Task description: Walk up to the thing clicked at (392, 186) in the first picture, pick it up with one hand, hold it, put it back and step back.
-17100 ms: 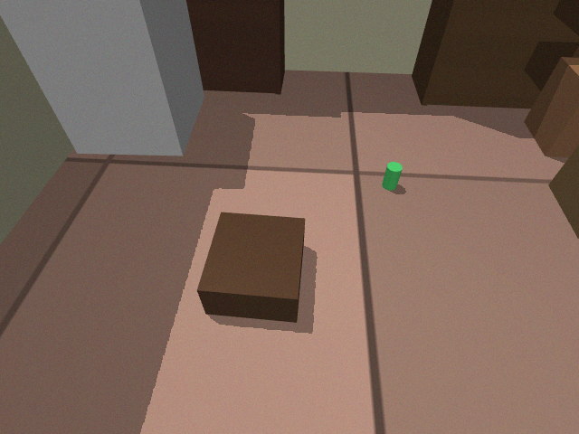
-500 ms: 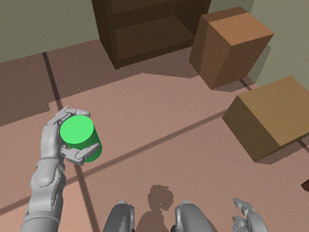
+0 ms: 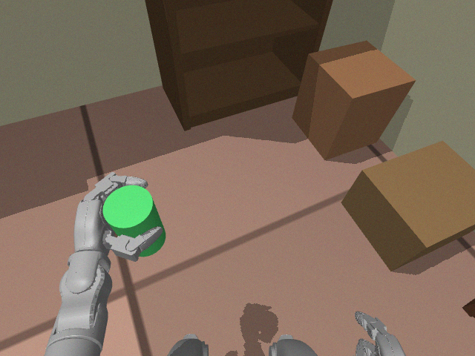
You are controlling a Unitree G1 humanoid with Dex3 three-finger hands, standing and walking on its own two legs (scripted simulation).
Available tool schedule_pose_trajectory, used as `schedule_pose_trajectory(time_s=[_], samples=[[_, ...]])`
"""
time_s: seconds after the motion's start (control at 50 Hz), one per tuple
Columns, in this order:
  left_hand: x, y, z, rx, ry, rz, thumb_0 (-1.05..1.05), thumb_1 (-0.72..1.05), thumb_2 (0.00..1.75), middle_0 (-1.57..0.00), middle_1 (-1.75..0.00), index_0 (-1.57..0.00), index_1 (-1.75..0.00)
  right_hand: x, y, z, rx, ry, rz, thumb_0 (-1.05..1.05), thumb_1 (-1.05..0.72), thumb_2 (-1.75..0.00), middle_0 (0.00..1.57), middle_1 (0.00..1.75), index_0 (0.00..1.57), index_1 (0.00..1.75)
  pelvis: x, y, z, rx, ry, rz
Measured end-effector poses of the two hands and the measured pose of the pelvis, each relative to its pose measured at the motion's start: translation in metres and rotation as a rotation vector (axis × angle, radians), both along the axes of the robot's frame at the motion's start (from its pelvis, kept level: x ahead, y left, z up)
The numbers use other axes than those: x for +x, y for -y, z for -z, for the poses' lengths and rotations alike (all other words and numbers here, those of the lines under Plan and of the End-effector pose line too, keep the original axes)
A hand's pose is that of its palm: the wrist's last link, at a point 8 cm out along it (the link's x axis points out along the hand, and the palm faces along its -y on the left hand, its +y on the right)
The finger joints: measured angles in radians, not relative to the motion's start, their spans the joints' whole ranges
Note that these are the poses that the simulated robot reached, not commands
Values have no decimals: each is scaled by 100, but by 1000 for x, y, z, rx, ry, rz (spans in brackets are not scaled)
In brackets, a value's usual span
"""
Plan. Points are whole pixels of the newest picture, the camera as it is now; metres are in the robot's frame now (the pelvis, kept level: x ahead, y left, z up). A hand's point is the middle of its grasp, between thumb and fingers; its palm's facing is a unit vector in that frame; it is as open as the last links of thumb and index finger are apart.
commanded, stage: lift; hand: left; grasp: from the side
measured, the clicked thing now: (137, 223) +0.34 +0.18 +0.01
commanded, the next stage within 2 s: hold in 0.30 s
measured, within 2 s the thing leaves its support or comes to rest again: neither
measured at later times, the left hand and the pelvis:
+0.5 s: hand (136, 206) +0.34 +0.17 +0.06, palm faces +0.09 -1.00 +0.00, open 10.1 cm; pelvis +0.01 +0.00 +0.02, yaw +0 degrees
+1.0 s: hand (133, 203) +0.34 +0.17 +0.08, palm faces +0.10 -1.00 +0.00, open 10.1 cm; pelvis +0.01 +0.00 +0.03, yaw +0 degrees
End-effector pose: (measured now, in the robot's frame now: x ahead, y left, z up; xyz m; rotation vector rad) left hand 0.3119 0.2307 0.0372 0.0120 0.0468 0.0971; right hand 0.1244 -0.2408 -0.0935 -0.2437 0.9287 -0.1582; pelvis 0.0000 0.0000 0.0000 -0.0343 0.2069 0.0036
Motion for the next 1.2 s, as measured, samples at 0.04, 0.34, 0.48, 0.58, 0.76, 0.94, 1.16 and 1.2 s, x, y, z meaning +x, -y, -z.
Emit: schedule_pose_trajectory(time_s=[0.04,0.34,0.48,0.58,0.76,0.94,1.16,1.2], samples=[[1,1,-3,2,2,4,-2,-42,111,-67,-99,-74,-100,1,2,-3,-2,0,-2,1,-90,-90,21,30,20,30,1,1,-3,1,6,-1],[6,8,-18,-8,13,9,-2,-42,111,-67,-99,-74,-100,1,6,-13,6,-18,11,1,-90,-90,21,30,20,30,9,4,-16,9,43,2],[7,9,-25,-12,19,11,-2,-42,111,-67,-99,-74,-100,3,6,-16,11,-21,13,1,-91,-90,21,30,20,30,12,4,-21,11,57,4],[8,11,-27,-15,23,6,-2,-41,111,-67,-99,-74,-100,6,6,-18,14,-16,12,1,-91,-90,21,30,20,30,13,4,-23,12,63,3],[5,11,-33,-18,24,-1,-2,-41,111,-67,-99,-74,-100,10,5,-24,14,-8,8,1,-92,-90,21,30,20,30,15,4,-27,13,80,3],[4,11,-41,-11,34,-1,-2,-41,111,-67,-99,-74,-100,10,4,-29,15,4,7,1,-92,-90,21,30,20,30,13,3,-31,13,100,2],[-2,8,-41,-10,23,-3,-2,-41,111,-67,-99,-74,-100,4,0,-32,22,7,5,1,-92,-90,21,30,20,30,7,0,-33,14,114,4],[-3,8,-42,-6,27,1,-2,-41,111,-67,-99,-74,-100,3,-1,-32,24,6,3,1,-92,-90,21,30,20,30,7,0,-34,14,117,5]])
